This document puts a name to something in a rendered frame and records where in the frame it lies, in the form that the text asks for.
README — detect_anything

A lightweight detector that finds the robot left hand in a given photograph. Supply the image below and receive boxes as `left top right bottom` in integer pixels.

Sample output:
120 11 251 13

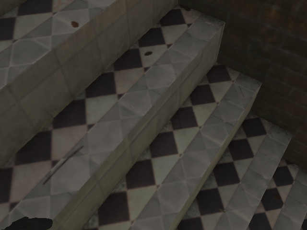
2 217 53 230

